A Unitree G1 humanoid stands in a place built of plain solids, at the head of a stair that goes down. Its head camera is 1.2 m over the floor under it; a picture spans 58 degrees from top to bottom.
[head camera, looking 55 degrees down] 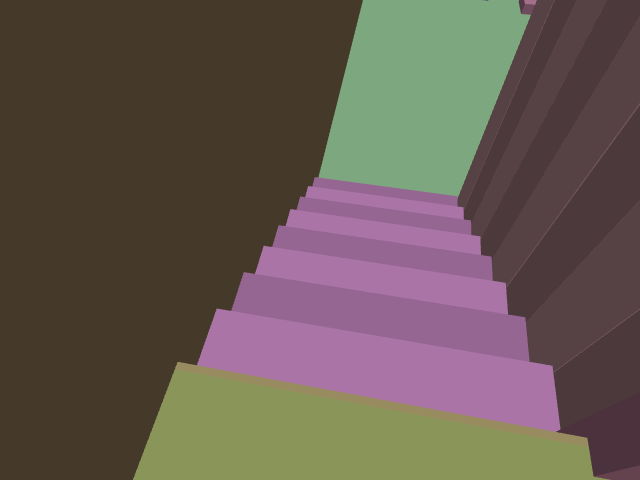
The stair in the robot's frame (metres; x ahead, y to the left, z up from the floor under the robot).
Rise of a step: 0.17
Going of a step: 0.25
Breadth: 1.12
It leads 10 degrees to the right of straight ahead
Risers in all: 9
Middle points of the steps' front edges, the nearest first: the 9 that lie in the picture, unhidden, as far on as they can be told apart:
0.32 -0.15 0.00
0.57 -0.19 -0.16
0.81 -0.24 -0.33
1.06 -0.28 -0.50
1.30 -0.33 -0.67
1.55 -0.37 -0.83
1.80 -0.42 -1.00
2.04 -0.46 -1.17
2.29 -0.51 -1.33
